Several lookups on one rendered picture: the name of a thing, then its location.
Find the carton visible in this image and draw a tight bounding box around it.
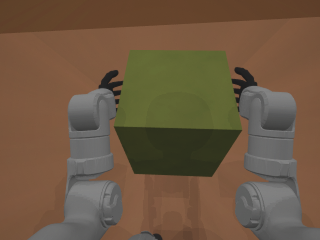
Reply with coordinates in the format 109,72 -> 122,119
114,50 -> 242,177

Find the robot right upper arm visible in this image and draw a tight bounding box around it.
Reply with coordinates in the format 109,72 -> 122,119
235,181 -> 320,240

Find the left robot hand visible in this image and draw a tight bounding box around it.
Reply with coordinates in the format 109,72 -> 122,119
98,70 -> 123,112

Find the right robot hand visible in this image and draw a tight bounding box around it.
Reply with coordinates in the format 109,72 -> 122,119
231,67 -> 258,112

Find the robot left upper arm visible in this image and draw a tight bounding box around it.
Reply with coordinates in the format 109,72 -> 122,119
27,180 -> 123,240

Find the robot right forearm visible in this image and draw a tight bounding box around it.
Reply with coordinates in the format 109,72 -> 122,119
239,86 -> 302,219

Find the robot left forearm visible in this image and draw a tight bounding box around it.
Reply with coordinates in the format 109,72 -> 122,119
64,88 -> 117,218

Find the robot left shin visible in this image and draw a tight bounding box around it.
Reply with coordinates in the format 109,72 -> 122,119
141,231 -> 154,237

